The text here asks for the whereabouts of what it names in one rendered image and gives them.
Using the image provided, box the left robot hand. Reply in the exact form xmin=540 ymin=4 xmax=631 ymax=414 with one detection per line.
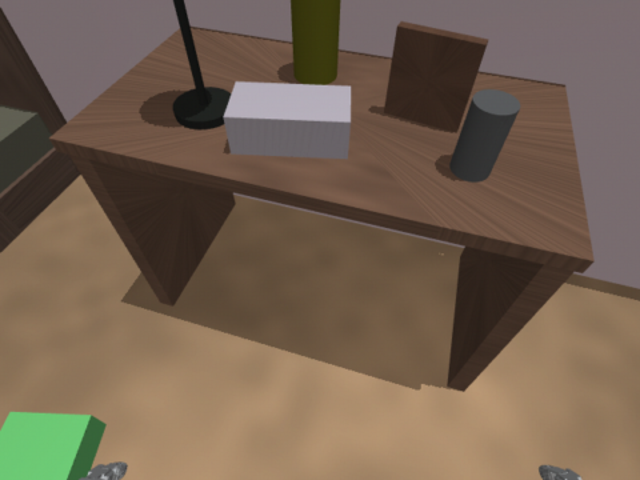
xmin=79 ymin=462 xmax=127 ymax=480

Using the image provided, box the desk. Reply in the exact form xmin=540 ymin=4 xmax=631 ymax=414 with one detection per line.
xmin=49 ymin=26 xmax=594 ymax=392

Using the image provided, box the bed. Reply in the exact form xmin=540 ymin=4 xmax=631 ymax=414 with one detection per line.
xmin=0 ymin=7 xmax=81 ymax=253

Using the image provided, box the desk lamp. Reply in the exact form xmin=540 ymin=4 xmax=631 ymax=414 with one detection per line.
xmin=173 ymin=0 xmax=231 ymax=130

